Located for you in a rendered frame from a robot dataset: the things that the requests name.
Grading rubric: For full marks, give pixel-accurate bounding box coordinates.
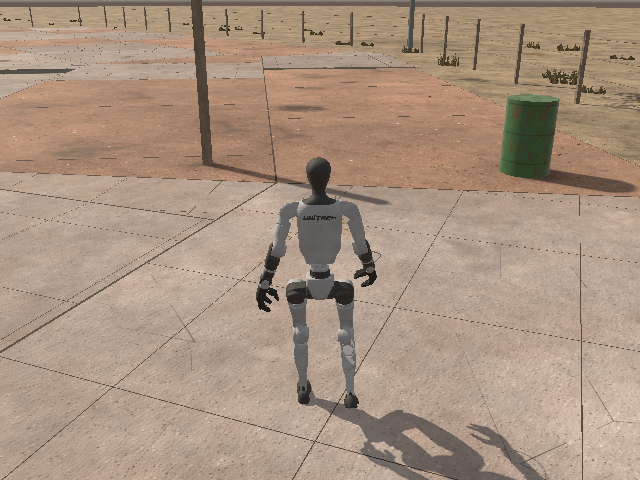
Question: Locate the robot torso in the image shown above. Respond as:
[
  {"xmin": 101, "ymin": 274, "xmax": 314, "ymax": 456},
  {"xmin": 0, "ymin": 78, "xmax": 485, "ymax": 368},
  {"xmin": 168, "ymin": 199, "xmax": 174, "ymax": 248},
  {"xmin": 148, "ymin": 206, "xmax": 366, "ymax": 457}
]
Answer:
[{"xmin": 296, "ymin": 196, "xmax": 343, "ymax": 300}]

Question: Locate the right robot hand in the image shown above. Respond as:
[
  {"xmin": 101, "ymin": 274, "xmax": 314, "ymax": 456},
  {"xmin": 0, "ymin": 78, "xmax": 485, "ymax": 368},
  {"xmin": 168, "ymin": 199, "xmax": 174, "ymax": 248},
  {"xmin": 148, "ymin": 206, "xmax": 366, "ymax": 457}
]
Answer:
[{"xmin": 354, "ymin": 268, "xmax": 377, "ymax": 287}]

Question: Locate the left robot upper arm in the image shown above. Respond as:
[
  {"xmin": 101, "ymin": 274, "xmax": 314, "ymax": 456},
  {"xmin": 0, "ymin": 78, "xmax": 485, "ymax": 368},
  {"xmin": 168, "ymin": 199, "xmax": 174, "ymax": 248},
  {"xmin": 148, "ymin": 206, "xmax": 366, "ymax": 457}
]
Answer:
[{"xmin": 270, "ymin": 201, "xmax": 299, "ymax": 258}]

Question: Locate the robot right forearm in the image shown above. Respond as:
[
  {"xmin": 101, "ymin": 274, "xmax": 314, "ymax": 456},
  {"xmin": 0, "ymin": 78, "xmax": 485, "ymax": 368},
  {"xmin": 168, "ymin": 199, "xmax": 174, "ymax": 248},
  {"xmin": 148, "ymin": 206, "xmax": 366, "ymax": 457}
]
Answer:
[{"xmin": 358, "ymin": 239, "xmax": 375, "ymax": 273}]

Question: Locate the robot left forearm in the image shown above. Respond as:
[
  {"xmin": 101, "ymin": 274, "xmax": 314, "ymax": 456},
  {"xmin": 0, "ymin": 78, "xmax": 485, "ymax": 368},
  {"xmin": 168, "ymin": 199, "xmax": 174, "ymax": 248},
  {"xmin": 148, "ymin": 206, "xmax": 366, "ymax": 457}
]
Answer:
[{"xmin": 258, "ymin": 242, "xmax": 280, "ymax": 289}]

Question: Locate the right robot upper arm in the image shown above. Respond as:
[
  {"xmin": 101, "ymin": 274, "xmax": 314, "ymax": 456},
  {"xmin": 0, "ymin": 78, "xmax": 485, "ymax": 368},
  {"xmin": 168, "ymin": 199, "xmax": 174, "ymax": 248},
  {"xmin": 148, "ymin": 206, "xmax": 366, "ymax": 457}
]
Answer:
[{"xmin": 340, "ymin": 200, "xmax": 368, "ymax": 255}]

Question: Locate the left robot hand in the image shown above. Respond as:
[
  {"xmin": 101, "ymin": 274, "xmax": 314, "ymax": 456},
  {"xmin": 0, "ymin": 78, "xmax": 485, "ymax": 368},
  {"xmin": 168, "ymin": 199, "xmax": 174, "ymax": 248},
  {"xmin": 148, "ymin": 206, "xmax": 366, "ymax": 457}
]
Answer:
[{"xmin": 256, "ymin": 285, "xmax": 279, "ymax": 312}]

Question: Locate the robot left thigh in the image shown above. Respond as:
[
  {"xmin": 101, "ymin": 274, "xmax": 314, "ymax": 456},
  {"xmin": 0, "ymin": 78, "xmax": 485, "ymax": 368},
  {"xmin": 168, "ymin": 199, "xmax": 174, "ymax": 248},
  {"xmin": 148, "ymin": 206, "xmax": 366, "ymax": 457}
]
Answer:
[{"xmin": 286, "ymin": 278, "xmax": 309, "ymax": 344}]

